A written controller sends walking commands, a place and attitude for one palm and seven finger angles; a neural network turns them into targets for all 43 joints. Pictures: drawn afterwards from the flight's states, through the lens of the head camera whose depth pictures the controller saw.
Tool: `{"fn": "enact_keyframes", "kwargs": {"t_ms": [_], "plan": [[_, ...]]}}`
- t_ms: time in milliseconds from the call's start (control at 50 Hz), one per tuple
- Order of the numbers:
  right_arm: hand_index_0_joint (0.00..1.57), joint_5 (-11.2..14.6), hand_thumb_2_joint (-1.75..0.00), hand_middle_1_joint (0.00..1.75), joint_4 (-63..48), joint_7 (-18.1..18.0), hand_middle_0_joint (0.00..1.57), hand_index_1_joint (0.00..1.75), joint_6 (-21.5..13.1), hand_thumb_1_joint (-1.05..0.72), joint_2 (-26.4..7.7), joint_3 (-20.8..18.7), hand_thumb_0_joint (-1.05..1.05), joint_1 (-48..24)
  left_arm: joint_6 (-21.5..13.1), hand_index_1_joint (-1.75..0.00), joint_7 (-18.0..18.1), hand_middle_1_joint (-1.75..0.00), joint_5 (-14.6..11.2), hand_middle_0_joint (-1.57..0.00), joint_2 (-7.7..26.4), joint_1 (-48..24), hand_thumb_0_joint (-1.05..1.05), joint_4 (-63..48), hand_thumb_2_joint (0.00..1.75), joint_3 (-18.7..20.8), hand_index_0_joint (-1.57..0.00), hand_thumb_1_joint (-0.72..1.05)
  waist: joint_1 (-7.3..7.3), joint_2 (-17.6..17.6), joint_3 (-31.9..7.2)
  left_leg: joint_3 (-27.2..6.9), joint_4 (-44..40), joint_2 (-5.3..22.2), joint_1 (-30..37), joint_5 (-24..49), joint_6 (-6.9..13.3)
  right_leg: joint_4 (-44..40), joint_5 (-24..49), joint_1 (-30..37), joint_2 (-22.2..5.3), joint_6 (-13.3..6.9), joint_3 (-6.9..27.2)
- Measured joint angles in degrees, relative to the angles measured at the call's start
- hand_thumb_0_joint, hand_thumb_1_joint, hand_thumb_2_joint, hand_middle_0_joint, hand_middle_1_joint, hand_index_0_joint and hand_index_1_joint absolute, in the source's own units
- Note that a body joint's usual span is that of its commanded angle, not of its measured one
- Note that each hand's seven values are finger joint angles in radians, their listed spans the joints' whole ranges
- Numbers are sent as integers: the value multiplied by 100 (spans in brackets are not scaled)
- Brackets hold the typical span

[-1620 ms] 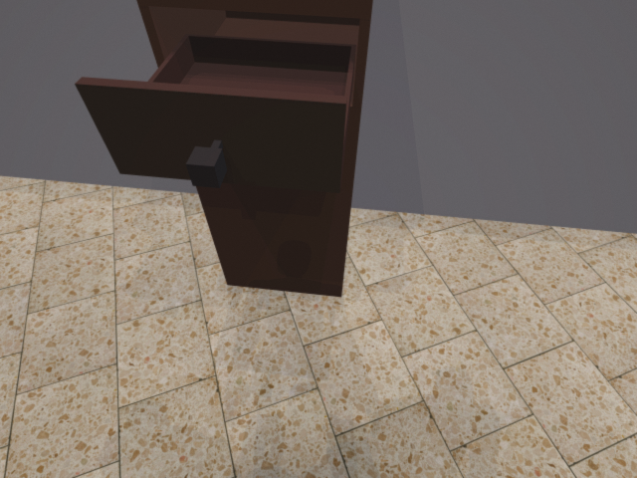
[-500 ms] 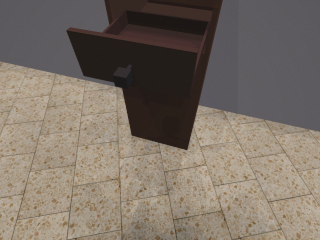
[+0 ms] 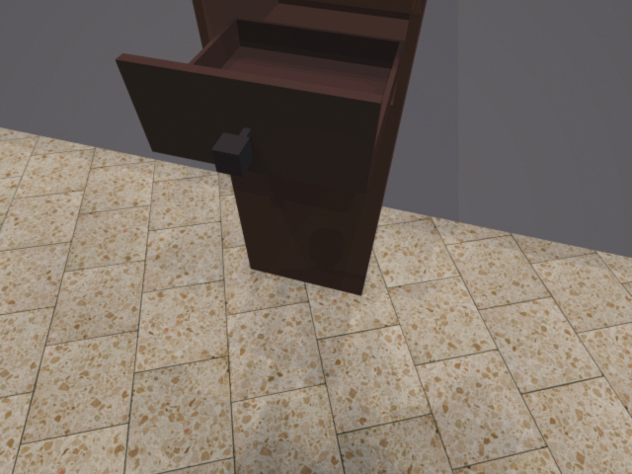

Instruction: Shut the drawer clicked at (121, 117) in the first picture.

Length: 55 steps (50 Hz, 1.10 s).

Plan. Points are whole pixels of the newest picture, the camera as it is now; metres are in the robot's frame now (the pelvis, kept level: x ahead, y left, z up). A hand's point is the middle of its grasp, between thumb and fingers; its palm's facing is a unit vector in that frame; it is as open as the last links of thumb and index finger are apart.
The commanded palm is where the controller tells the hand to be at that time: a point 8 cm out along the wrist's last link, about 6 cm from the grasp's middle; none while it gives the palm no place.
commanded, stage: turn to face it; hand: left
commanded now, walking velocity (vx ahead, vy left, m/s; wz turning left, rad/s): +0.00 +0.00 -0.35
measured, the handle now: (238, 146) +0.53 +0.15 +0.11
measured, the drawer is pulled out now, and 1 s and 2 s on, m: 0.28 0.28 0.28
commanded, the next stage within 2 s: take the last steps up to it in 0.40 s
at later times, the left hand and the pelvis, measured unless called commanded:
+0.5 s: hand out of the picture +0.04 +0.20 -0.18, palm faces -0.07 -0.97 -0.22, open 7.4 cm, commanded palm none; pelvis -0.01 +0.01 -0.01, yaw -7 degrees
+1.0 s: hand out of the picture +0.06 +0.14 -0.17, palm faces -0.13 -0.98 -0.16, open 7.4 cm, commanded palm none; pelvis +0.06 -0.03 +0.00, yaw -10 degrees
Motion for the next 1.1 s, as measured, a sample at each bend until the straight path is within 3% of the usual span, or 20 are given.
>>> {"fn": "enact_keyframes", "kwargs": {"t_ms": [160,260,340,380,420,460,500,560,620,680,740,760,800,880,1000,1100], "plan": [[20,-29,-90,30,-260,-31,20,30,6,-91,-87,-110,0,-100,155,-30,-86,-30,53,-20,217,-140,1,-263,90,178,-20,91,-1,-119,104,291,362,31,-240,-166,41,628,-180,-490,32,29,285],[20,-33,-90,30,-333,-13,20,30,84,-91,-240,-180,0,-141,131,-30,-123,-30,96,-20,296,-269,0,-490,90,218,-20,91,13,36,182,252,718,145,-436,-326,45,859,-281,-634,132,-57,215],[20,20,-90,30,-391,-4,20,30,186,-91,-369,-222,0,-349,61,-30,-51,-30,107,-20,253,-269,0,-594,90,207,-20,91,86,-7,217,-92,2302,-222,-972,-1370,146,571,-84,-587,103,-114,311],[20,45,-90,30,-473,-4,20,30,159,-91,-382,-211,0,-493,90,-30,-20,-30,122,-20,249,-231,0,-609,90,204,-20,91,123,-108,237,-113,2529,-362,-1057,-1504,163,335,84,-533,84,-100,446],[20,73,-90,30,-584,6,20,30,89,-91,-361,-184,0,-606,124,-30,-1,-30,131,-20,266,-179,0,-598,90,196,-20,91,128,-216,221,-99,2023,-435,-925,-1377,165,166,210,-509,77,-61,582],[20,87,-90,30,-685,7,19,30,-11,-91,-335,-141,0,-658,159,-30,-2,-30,100,-20,287,-127,0,-573,90,191,-20,91,93,-283,178,-80,1056,-462,-606,-748,166,174,227,-530,97,-1,671],[20,60,-90,30,-787,2,20,30,-125,-91,-381,-109,0,-595,193,-30,-19,-30,39,-20,264,-64,0,-579,90,176,-20,91,35,-143,54,-181,149,-305,-295,-37,293,477,27,-691,239,50,598],[20,-59,-90,30,-767,-16,20,30,-99,-91,-218,-36,0,-562,256,-30,-50,-30,21,-20,393,-161,1,-581,90,207,-20,91,101,-373,115,-42,288,-353,-224,-137,299,1692,-895,-1064,111,152,453],[20,-123,-90,30,-741,22,20,30,-84,-91,-113,39,0,-391,259,-30,-121,-30,58,-20,428,-237,1,-597,90,219,-20,91,125,-370,95,-12,94,-279,-67,-138,232,2346,-947,-1250,-11,183,157],[20,-150,-90,30,-666,73,20,30,-94,-91,-96,55,0,-219,161,-30,-193,-30,68,-20,367,-267,1,-644,90,162,-20,91,107,-194,96,-12,-47,-163,49,-113,181,1933,-941,-1080,-149,149,-144],[20,-100,-90,30,-561,118,20,30,-90,-91,-111,40,0,-3,-31,-30,-243,-30,73,-20,330,-180,1,-681,90,105,-20,91,83,-99,35,34,258,-99,-14,-359,111,641,-443,-555,-228,91,-290],[20,-59,-90,30,-510,137,20,30,-74,-91,-131,23,0,42,-118,-30,-225,-30,87,-20,306,-146,1,-661,90,107,-20,91,91,-77,27,37,633,-94,-145,-659,151,505,-117,-524,-215,43,-270],[20,-42,-90,30,-392,175,20,30,-5,-91,-222,-29,0,73,-199,-30,-176,-30,85,-20,179,-111,0,-578,90,63,-20,91,35,93,107,-106,1666,-118,-505,-1256,228,559,-154,-417,-130,-47,-348],[20,-35,-90,30,-250,211,20,30,0,-91,-300,-100,0,105,-263,-30,-100,-30,76,-20,-9,149,0,-449,90,29,-20,91,15,94,138,-8,2734,-246,-1165,-1050,262,-29,-100,26,-142,-74,-336],[20,6,-90,30,-276,279,19,30,-82,-91,-223,-97,1,-40,-304,-30,-75,-30,78,-20,-121,460,0,-165,90,-7,-20,91,20,-93,193,150,1708,-232,-1403,-410,266,-615,-35,511,-178,-11,-298],[20,-23,-90,30,-326,256,19,30,-277,-91,-137,-25,0,-104,-252,-30,-48,-30,48,-20,-142,629,0,8,90,9,-20,91,50,-167,175,150,405,-312,-951,387,418,-31,-620,585,-210,130,-344]]}}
